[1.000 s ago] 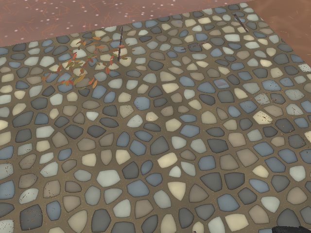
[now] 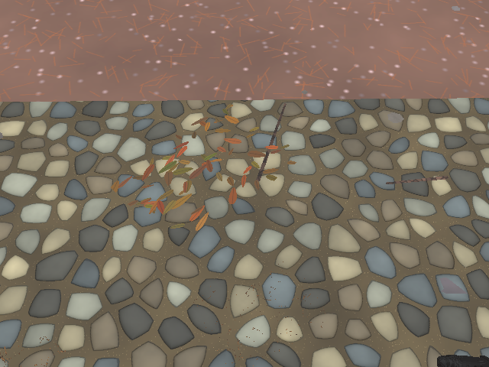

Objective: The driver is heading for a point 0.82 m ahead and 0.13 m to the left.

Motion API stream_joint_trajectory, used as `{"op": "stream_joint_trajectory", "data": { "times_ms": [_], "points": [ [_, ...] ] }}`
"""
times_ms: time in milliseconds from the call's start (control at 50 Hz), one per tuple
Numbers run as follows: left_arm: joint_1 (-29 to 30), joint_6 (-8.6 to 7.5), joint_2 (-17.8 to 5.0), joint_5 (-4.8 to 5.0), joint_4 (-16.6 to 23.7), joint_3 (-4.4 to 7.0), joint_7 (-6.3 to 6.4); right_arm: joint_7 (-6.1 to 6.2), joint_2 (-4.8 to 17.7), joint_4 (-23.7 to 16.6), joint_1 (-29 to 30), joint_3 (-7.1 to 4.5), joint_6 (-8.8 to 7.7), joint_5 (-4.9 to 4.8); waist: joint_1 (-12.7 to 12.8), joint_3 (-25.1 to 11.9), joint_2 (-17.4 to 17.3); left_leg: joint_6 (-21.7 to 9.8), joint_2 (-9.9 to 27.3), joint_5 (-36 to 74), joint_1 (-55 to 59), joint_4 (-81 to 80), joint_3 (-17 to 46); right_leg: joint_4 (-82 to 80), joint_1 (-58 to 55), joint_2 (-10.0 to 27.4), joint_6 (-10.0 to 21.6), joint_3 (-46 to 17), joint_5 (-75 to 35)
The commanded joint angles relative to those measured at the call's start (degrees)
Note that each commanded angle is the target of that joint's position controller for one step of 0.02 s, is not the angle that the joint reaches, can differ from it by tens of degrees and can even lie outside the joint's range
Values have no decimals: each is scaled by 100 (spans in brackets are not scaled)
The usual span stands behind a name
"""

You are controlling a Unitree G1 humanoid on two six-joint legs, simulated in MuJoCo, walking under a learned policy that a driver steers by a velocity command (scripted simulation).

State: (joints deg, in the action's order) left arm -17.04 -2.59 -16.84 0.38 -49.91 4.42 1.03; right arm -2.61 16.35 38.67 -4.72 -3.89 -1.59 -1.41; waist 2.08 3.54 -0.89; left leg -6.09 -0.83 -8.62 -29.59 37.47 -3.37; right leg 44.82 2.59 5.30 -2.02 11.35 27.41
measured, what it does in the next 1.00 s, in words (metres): walks ahead, turning left: right foot, then left foot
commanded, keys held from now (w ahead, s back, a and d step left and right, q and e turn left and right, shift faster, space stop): w+q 0.54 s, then w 0.42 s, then w+e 0.04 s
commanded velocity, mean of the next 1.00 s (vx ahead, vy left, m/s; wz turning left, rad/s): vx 0.50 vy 0.00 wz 0.43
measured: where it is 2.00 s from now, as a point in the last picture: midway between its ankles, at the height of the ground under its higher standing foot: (186, 239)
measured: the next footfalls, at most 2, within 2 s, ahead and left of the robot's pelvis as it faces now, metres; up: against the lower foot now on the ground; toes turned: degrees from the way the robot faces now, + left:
right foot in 0.44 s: +0.45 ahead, -0.10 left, +0.00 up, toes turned +19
left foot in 0.94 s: +0.60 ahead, +0.25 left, +0.00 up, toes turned +27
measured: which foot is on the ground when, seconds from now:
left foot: down 0.00-0.46, up 0.48-0.92, down 0.94-1.00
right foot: up 0.00-0.42, down 0.44-0.94, up 0.96-1.00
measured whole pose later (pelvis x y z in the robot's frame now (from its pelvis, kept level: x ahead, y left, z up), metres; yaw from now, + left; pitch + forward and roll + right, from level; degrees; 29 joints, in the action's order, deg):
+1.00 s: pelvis +0.53 +0.11 +0.01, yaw +25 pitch +2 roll -1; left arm -20.9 -3.5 -17.2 1.2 -52.4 2.9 -0.4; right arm -1.5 15.2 35.4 -3.9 -2.4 -3.5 -0.1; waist 3.9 2.2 -0.2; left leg -3.2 0.2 -8.2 -26.9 33.4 -1.9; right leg 48.5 8.4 2.5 -0.3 0.9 28.9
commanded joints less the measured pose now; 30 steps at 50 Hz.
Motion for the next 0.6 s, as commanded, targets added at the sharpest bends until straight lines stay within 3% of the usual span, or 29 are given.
{"op": "stream_joint_trajectory", "data": {
  "times_ms": [20,40,60,80,100,160,260,300,360,400,420,440,460,480,500,520,540,560,600],
  "points": [
    [491,-469,-755,133,907,42,-118,53,1326,-57,-1839,-406,-103,30,-935,-2134,-566,-1663,1955,-1115,5098,-2119,4765,3638,4327,-515,132,-1726,439],
    [765,-564,-765,227,1017,32,-149,55,1097,-27,-1656,-342,-167,39,-832,-1397,-440,-1432,1751,-807,4396,-2116,3891,3288,4488,-281,269,-1638,-60],
    [757,-598,-688,110,949,24,-101,63,946,-66,-1273,-296,-193,30,-537,-962,45,-1211,1474,-245,3529,-2110,3242,2739,4184,-29,284,-1624,-470],
    [710,-563,-766,-27,890,77,-65,85,738,-148,-961,-232,-203,62,-334,-744,-1,-1099,1278,388,2878,-2175,2777,2277,3782,119,246,-1627,-717],
    [601,-489,-780,-61,868,101,-78,113,678,-245,-813,-199,-203,124,-180,-684,-121,-1086,1167,748,2455,-2297,2591,2110,3438,182,201,-1649,-885],
    [650,-329,-554,-131,935,59,-69,206,839,-239,-895,-247,-234,89,-103,-582,-78,-1135,987,1472,1846,-2473,2125,1370,3220,107,-67,-1488,-1279],
    [1716,-345,-279,-85,1232,-79,-130,343,970,-117,-1268,-295,-161,29,-501,-340,-334,-709,551,735,1437,-2395,1687,-811,2806,-307,-226,-1389,-3061],
    [1998,-382,-341,-17,1334,-73,-182,350,1000,-35,-1476,-309,-134,8,-622,-312,-398,-643,641,414,1496,-2307,1902,-1201,2598,-436,-205,-1423,-3298],
    [2035,-453,-571,15,1396,5,-248,375,920,25,-1612,-300,-89,-15,-574,-327,-494,-550,851,141,1987,-1839,2417,-1616,2489,-474,-54,-1623,-2936],
    [1718,-508,-695,28,1341,74,-258,390,915,-1,-1522,-312,-57,4,-367,-374,-681,-449,920,275,2147,-1475,2694,-1731,2109,-491,122,-1592,-2424],
    [1261,-535,-774,10,1215,140,-234,385,800,-36,-1450,-274,-44,13,-115,-544,-690,-322,741,474,2081,-1099,2648,-1954,1481,-512,262,-1487,-2411],
    [601,-566,-981,-83,1123,224,-197,362,515,-107,-1433,-166,-59,52,203,-1125,-468,-126,423,420,1738,-43,2352,-1875,305,-37,538,-1845,-2309],
    [-164,-550,-1445,-202,1044,333,-151,362,148,-244,-1939,-52,-88,28,212,-2036,706,285,-281,-983,180,1883,1607,-1985,-1757,1244,1211,-3659,-1606],
    [-446,-471,-1411,-97,861,346,-213,371,303,-340,-2267,-24,-125,-84,102,-2293,2062,440,-330,-2651,-1204,3195,1320,-2648,-2340,1961,1713,-5782,22],
    [-145,-440,-893,-22,976,206,-210,373,842,-233,-1943,-152,-106,-115,214,-1495,1255,489,20,-2214,-1648,3721,1444,-2867,-1732,1778,1511,-5332,801],
    [119,-380,-684,-36,1019,138,-181,369,967,-305,-1444,-192,-70,-53,242,-926,820,509,214,-1756,-1658,3781,1214,-2882,-1034,1548,1284,-4409,322],
    [374,-347,-563,-75,1008,85,-171,359,903,-360,-1217,-198,-51,10,128,-550,579,525,387,-1402,-1475,3556,1129,-2999,-356,1292,1205,-3712,-425],
    [482,-347,-440,-110,954,37,-166,337,798,-384,-1127,-205,-38,40,18,-370,624,514,537,-1164,-1262,3279,1145,-3124,86,1079,1173,-3261,-939],
    [485,-392,-397,-113,841,23,-181,295,508,-357,-1241,-151,-7,-11,-115,-307,750,509,617,-987,-875,2949,1051,-3380,513,855,1211,-2669,-1484]
  ]
}}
